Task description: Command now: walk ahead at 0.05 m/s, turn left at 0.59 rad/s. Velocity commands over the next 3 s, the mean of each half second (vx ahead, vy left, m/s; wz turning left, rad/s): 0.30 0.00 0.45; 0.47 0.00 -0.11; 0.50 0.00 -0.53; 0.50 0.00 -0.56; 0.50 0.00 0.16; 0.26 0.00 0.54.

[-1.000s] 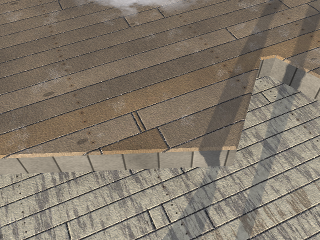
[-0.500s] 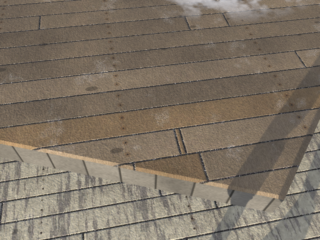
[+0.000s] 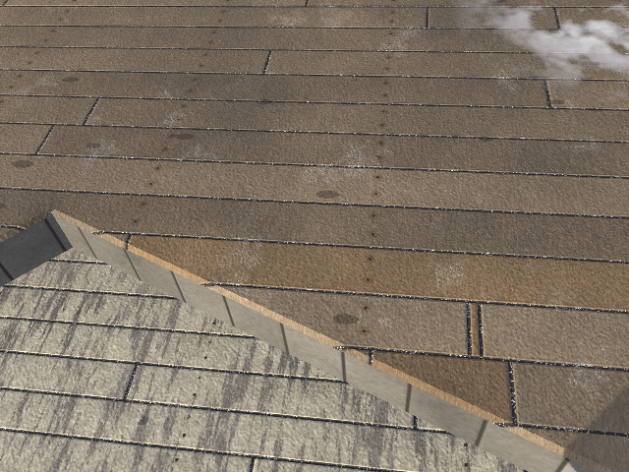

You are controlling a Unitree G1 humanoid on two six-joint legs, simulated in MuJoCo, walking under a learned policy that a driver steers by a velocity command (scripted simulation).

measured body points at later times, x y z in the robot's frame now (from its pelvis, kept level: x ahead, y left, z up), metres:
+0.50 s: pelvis +0.10 +0.08 +0.00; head +0.11 +0.11 +0.45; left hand +0.07 +0.35 -0.14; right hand +0.27 -0.15 -0.11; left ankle +0.05 +0.14 -0.75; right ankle +0.09 -0.07 -0.67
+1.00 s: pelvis +0.36 +0.11 -0.01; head +0.39 +0.11 +0.44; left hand +0.39 +0.39 -0.14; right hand +0.47 -0.13 -0.15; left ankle +0.27 +0.23 -0.66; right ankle +0.41 +0.07 -0.74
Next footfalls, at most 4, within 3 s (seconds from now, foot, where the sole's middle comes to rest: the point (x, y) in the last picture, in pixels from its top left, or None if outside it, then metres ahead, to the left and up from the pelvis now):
0.36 left None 0.09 0.15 -0.78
0.84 right None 0.45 0.08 -0.78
1.34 left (238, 401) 0.64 0.26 -0.78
1.82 right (361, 289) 0.83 -0.04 -0.63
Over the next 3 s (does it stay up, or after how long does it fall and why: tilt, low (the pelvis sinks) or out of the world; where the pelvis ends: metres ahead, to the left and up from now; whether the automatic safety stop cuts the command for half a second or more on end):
stays up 1.25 -0.23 0.14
